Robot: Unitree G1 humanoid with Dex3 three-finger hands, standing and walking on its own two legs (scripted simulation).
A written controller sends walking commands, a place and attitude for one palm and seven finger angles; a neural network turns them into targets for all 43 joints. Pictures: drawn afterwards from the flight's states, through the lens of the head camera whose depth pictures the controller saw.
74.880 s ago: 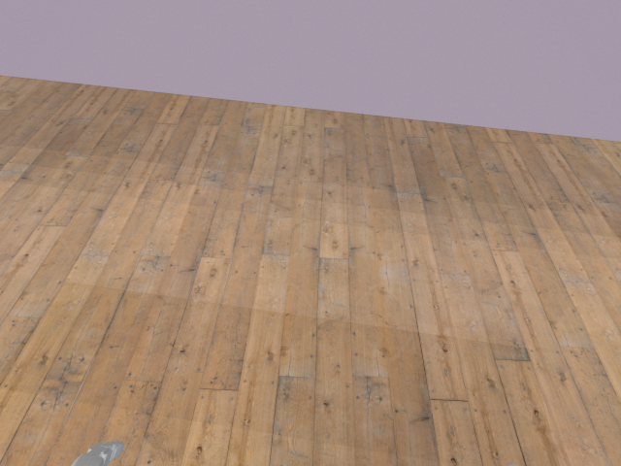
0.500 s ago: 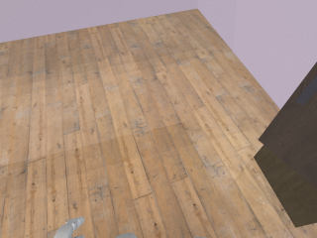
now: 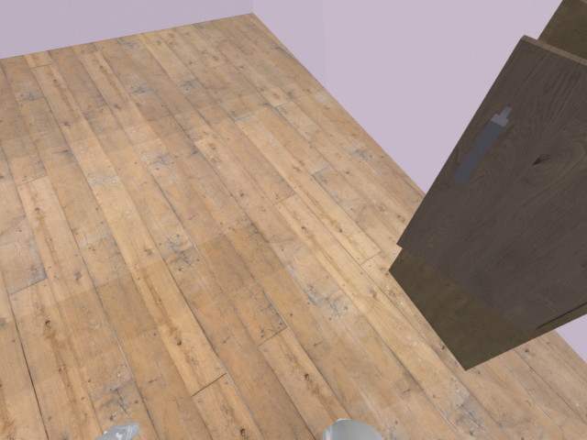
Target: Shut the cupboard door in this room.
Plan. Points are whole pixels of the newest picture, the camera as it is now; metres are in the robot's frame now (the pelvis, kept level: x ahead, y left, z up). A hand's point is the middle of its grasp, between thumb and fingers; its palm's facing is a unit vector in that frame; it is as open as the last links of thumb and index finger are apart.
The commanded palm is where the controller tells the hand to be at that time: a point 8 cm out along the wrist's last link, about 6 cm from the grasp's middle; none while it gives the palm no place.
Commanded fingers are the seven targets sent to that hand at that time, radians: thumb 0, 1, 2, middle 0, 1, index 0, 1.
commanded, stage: turn to face it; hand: left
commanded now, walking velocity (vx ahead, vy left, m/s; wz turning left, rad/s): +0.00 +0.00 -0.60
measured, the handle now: (482, 146) +0.60 -0.29 +0.05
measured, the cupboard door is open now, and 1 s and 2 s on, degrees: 21 21 21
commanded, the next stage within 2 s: take the last steps up to it in 0.88 s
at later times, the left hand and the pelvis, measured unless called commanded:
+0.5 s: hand (197, 414) +0.17 +0.15 -0.17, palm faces -0.26 -0.94 -0.23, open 7.4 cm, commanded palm none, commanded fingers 0.00 0.90 0.90 -0.20 -0.30 -0.20 -0.30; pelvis +0.03 -0.02 +0.00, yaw -17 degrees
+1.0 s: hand (242, 367) +0.24 +0.09 -0.16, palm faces -0.52 -0.81 -0.27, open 7.4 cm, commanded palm none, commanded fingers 0.00 0.90 0.90 -0.20 -0.30 -0.20 -0.30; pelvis +0.05 -0.03 -0.01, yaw -32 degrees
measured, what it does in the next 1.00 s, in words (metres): steps on the spot, turning right: right foot, then left foot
